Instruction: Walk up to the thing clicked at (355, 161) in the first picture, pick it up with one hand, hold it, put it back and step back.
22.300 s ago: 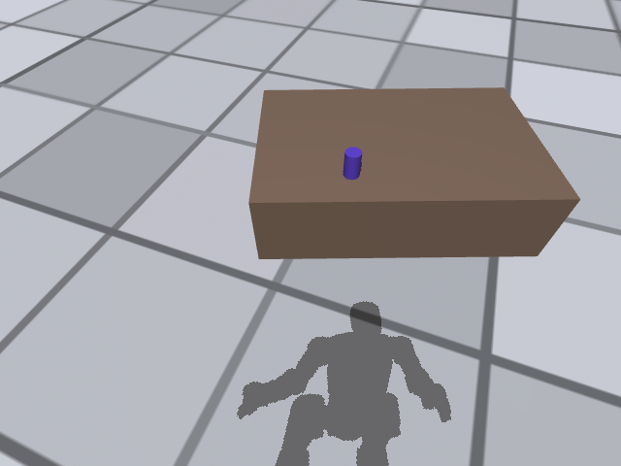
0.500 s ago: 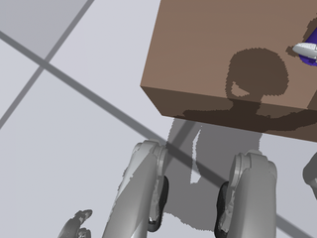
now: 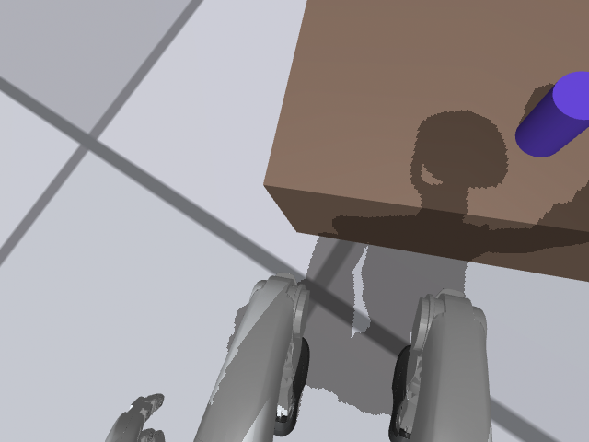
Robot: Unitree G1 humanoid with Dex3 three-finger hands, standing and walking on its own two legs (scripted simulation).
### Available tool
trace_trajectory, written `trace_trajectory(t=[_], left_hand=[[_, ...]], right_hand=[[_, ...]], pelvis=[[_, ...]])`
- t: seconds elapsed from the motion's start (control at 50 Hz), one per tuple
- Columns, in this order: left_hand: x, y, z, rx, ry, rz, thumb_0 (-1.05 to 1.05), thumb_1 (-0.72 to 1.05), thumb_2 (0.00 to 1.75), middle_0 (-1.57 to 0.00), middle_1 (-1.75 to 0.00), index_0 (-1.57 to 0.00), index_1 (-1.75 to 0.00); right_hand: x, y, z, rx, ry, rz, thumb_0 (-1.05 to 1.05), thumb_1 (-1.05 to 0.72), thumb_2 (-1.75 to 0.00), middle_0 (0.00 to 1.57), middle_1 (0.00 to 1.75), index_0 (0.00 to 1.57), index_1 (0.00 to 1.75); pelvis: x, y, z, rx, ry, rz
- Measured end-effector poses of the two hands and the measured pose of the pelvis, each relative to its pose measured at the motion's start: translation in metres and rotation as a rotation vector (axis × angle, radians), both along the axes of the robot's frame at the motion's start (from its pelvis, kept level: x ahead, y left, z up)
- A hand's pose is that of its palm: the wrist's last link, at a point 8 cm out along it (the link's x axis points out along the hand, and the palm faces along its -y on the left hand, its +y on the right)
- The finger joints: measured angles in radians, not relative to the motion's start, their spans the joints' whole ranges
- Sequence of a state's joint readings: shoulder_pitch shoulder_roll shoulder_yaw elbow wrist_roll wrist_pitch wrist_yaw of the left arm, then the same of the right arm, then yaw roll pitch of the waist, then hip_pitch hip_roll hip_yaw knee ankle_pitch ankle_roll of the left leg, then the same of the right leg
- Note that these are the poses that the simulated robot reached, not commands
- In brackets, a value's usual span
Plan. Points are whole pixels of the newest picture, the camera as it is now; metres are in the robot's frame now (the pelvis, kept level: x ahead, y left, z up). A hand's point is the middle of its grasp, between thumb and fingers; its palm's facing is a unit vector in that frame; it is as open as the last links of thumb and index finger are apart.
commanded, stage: rise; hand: right
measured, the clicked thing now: (558, 118) +0.53 -0.27 -0.06
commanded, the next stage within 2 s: home in 0.14 s
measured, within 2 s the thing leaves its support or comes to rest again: neither
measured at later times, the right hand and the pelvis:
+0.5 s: hand out of the picture +0.47 -0.41 +0.19, palm faces +0.49 +0.79 -0.37, open 16.9 cm; pelvis +0.02 -0.01 +0.18, yaw -3 degrees
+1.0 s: hand out of the picture +0.29 -0.28 +0.21, palm faces +0.31 +0.89 -0.34, open 17.2 cm; pelvis +0.07 -0.02 +0.29, yaw -7 degrees
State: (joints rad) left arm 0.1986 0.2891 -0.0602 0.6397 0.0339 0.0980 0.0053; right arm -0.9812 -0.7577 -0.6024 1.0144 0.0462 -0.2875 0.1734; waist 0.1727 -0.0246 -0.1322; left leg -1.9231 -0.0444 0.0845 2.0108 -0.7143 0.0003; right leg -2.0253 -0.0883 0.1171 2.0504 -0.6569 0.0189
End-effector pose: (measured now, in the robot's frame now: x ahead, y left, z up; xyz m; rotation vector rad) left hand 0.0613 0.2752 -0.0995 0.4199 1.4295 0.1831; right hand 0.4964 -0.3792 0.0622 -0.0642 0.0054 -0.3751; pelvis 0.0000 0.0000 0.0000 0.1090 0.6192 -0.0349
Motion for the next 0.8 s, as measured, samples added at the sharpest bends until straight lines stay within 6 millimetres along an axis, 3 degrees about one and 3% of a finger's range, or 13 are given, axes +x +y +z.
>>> trace_trajectory(t=[0.1, 0.26, 0.46, 0.52, 0.62, 0.7, 0.8], left_hand=[[0.003, 0.003, 0.032, 0.014, -0.022, -0.005, 0.0, 0.89, 0.89, -0.2, -0.29, -0.19, -0.3], [0.012, -0.004, 0.084, -0.019, -0.015, 0.008, 0.0, 0.88, 0.9, -0.21, -0.3, -0.2, -0.31], [0.03, -0.028, 0.171, -0.046, -0.091, 0.012, 0.0, 0.89, 0.9, -0.21, -0.29, -0.2, -0.3], [0.032, -0.032, 0.194, -0.047, -0.112, 0.012, 0.0, 0.9, 0.9, -0.21, -0.29, -0.2, -0.3], [0.036, -0.036, 0.226, -0.047, -0.138, 0.028, 0.0, 0.9, 0.9, -0.21, -0.29, -0.2, -0.3], [0.045, -0.041, 0.249, -0.047, -0.167, 0.031, 0.0, 0.9, 0.89, -0.21, -0.29, -0.2, -0.3], [0.069, -0.048, 0.272, -0.041, -0.236, 0.01, 0.0, 0.9, 0.89, -0.21, -0.29, -0.2, -0.3]], right_hand=[[-0.004, -0.018, 0.036, 0.011, 0.005, 0.013, -0.01, 0.41, -0.04, 0.08, 0.04, 0.08, 0.04], [-0.022, -0.031, 0.048, -0.108, 0.3, -0.044, -0.01, 0.42, -0.07, 0.06, 0.05, 0.07, 0.05], [-0.063, -0.063, 0.139, -0.128, 0.405, -0.235, -0.01, 0.43, -0.11, 0.07, 0.07, 0.07, 0.07], [-0.078, -0.066, 0.154, -0.131, 0.455, -0.246, -0.01, 0.43, -0.11, 0.07, 0.07, 0.07, 0.07], [-0.111, -0.05, 0.151, -0.134, 0.579, -0.201, -0.01, 0.44, -0.11, 0.06, 0.07, 0.07, 0.07], [-0.145, -0.018, 0.137, -0.102, 0.656, -0.132, -0.01, 0.45, -0.1, 0.06, 0.07, 0.07, 0.07], [-0.185, 0.018, 0.141, -0.061, 0.672, -0.092, -0.01, 0.48, -0.09, 0.07, 0.06, 0.07, 0.07]], pelvis=[[0.002, -0.002, 0.026, 0.003, 0.0, -0.011], [0.005, -0.006, 0.078, 0.001, -0.029, -0.017], [0.021, -0.011, 0.164, 0.0, -0.134, -0.05], [0.025, -0.016, 0.186, -0.001, -0.167, -0.062], [0.032, -0.023, 0.219, -0.012, -0.222, -0.072], [0.039, -0.026, 0.241, -0.026, -0.266, -0.077], [0.049, -0.026, 0.264, -0.047, -0.33, -0.086]])
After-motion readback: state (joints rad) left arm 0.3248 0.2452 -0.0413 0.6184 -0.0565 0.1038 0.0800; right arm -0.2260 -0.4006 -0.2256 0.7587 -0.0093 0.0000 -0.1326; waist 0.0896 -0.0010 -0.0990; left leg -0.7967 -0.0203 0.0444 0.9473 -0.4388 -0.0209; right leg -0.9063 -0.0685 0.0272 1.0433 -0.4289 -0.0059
